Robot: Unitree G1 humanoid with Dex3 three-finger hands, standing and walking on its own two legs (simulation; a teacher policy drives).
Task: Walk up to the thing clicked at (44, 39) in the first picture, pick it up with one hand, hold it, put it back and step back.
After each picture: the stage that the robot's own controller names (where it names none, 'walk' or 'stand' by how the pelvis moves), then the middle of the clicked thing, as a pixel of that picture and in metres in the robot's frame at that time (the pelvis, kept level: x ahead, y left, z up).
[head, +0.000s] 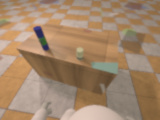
stand; (42, 39) +0.66 +0.52 +0.00
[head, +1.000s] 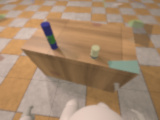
walk; (50, 37) +0.61 +0.38 +0.04
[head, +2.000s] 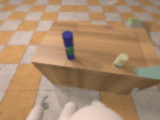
stand; (69, 47) +0.50 +0.17 +0.04
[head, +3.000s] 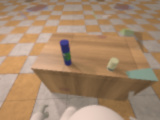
stand; (66, 54) +0.50 +0.23 +0.02
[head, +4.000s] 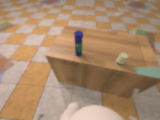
stand; (78, 45) +0.61 +0.16 +0.02
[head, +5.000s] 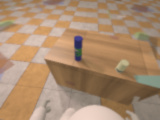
stand; (78, 49) +0.56 +0.14 +0.01
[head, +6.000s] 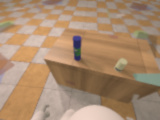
stand; (77, 49) +0.57 +0.14 +0.00
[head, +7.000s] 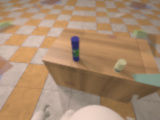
stand; (75, 50) +0.56 +0.16 +0.00
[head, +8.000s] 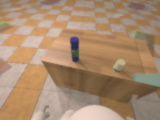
stand; (74, 50) +0.55 +0.16 +0.00
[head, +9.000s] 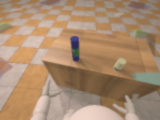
rise first; (75, 50) +0.56 +0.17 +0.00
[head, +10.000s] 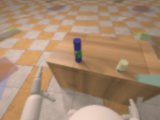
go down; (77, 51) +0.56 +0.16 +0.00
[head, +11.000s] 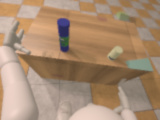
go down; (64, 38) +0.55 +0.16 +0.05
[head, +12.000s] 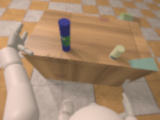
approach; (65, 37) +0.56 +0.16 +0.06
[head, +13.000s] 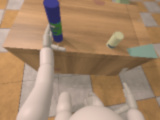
close; (55, 25) +0.58 +0.17 +0.10
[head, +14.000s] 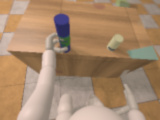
lift; (64, 37) +0.51 +0.12 +0.10
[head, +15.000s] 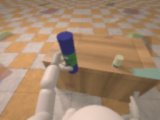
lift; (69, 56) +0.32 +0.13 +0.21
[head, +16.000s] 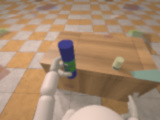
hold; (69, 62) +0.31 +0.13 +0.16
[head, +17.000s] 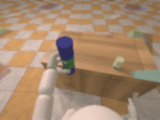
hold; (67, 59) +0.31 +0.14 +0.19
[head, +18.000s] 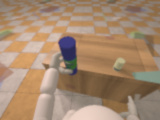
hold; (70, 59) +0.30 +0.12 +0.20
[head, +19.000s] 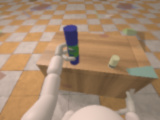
crouch; (72, 48) +0.41 +0.11 +0.19
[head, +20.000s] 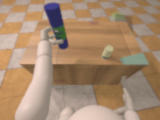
lower; (59, 30) +0.51 +0.14 +0.19
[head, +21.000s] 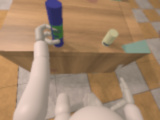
lower; (56, 28) +0.55 +0.13 +0.10
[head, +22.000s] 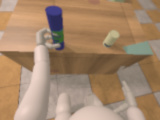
lower; (57, 32) +0.53 +0.14 +0.10
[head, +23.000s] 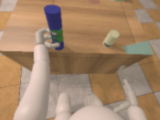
lower; (56, 32) +0.53 +0.14 +0.10
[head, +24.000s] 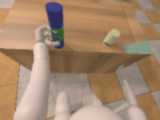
lower; (57, 30) +0.53 +0.14 +0.11
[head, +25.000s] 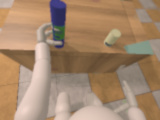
open; (58, 29) +0.54 +0.13 +0.11
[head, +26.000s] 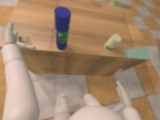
sink last; (62, 33) +0.52 +0.13 +0.10
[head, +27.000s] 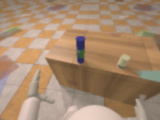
sink last; (80, 51) +0.53 +0.13 +0.05
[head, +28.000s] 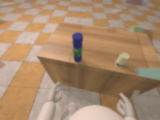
stand; (77, 49) +0.50 +0.13 +0.06
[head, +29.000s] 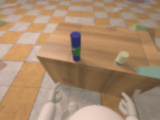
stand; (76, 48) +0.50 +0.14 +0.07
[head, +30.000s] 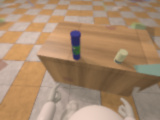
stand; (76, 47) +0.52 +0.13 +0.06
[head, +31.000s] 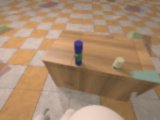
stand; (78, 54) +0.52 +0.13 +0.00
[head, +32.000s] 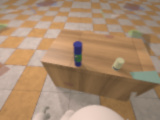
stand; (77, 55) +0.51 +0.12 +0.00
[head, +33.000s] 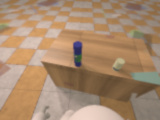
stand; (77, 55) +0.50 +0.12 +0.00
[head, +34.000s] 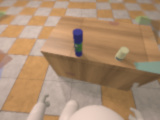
walk; (78, 44) +0.54 +0.13 +0.02
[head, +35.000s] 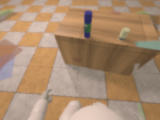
walk; (87, 26) +0.79 +0.09 +0.02
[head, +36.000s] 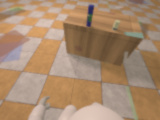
stand; (89, 16) +1.15 +0.06 +0.02
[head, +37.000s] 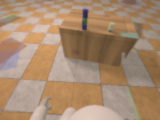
stand; (84, 20) +1.12 +0.13 +0.01
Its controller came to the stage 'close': yes
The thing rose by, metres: 0.21
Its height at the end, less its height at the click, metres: +0.00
